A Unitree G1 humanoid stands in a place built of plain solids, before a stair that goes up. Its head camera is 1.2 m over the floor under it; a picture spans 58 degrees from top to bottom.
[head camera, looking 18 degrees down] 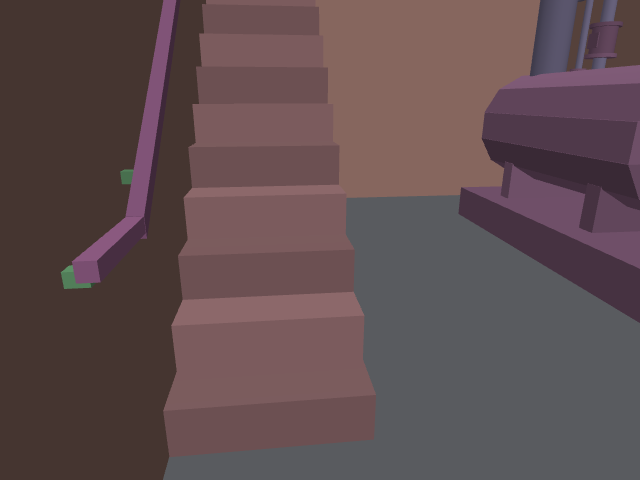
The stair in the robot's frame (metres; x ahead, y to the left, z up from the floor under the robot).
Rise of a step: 0.20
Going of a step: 0.23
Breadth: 0.74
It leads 6 degrees to the left of straight ahead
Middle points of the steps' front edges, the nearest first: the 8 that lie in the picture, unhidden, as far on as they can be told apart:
1.26 0.17 0.20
1.48 0.19 0.39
1.71 0.22 0.59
1.93 0.24 0.78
2.16 0.27 0.98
2.39 0.29 1.18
2.61 0.32 1.37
2.84 0.35 1.57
